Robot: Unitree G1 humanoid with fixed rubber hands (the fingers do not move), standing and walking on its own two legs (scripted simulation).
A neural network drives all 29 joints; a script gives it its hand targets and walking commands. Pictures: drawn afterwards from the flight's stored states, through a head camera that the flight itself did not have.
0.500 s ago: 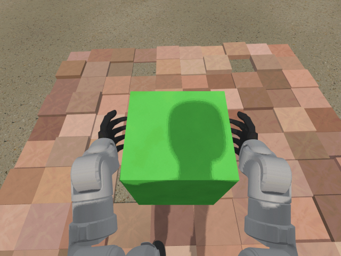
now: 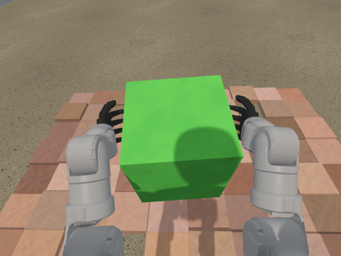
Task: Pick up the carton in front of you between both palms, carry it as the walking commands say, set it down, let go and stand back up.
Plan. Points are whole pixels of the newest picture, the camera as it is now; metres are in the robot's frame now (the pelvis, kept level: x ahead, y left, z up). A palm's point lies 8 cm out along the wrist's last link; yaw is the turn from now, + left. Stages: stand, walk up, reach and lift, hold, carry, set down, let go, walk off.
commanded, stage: carry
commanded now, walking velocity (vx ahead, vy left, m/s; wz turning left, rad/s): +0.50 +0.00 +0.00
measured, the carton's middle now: (177, 145) +0.36 +0.02 +0.10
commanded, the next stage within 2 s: none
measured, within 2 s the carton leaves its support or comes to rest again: neither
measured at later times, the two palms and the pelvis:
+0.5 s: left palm (147, 81) +0.65 +0.13 +0.10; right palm (235, 88) +0.60 -0.17 +0.10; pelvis +0.29 +0.03 +0.01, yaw -3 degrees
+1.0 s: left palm (135, 36) +0.97 +0.22 +0.13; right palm (202, 36) +0.97 -0.08 +0.12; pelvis +0.63 +0.05 +0.00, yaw +0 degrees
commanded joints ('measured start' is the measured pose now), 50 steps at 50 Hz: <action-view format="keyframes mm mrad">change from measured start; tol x32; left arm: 1 -770 -792 -597 -153 -382 17 -129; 50 -466 -894 -624 112 -289 -119 -163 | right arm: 1 -620 779 501 -76 174 -2 42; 50 -309 786 554 -1 72 -152 88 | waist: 1 -6 -124 -278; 12 -92 -135 -333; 15 -146 326 -438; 31 45 -311 -447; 50 -116 75 -396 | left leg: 1 -362 35 -35 38 56 8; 12 262 -117 213 -799 578 23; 15 819 282 -476 -756 1012 246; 22 585 239 -364 -819 656 235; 29 209 70 24 -463 1018 54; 31 -310 -83 11 -2 120 -40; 35 -475 4 -72 -95 89 14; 45 495 -47 81 -871 825 35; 47 819 277 -275 -732 1235 140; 50 736 314 -482 -811 629 302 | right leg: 1 466 -287 461 -217 258 -182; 12 370 -141 -2 61 892 -23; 15 -264 117 -16 707 -186 57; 18 -413 9 74 756 -176 -2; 28 229 97 -130 -115 205 -14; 32 758 -284 530 -119 504 -271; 43 258 -123 216 -210 496 -72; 45 130 -60 100 48 522 -30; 47 -231 65 29 519 -228 31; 50 -457 -20 114 753 -171 15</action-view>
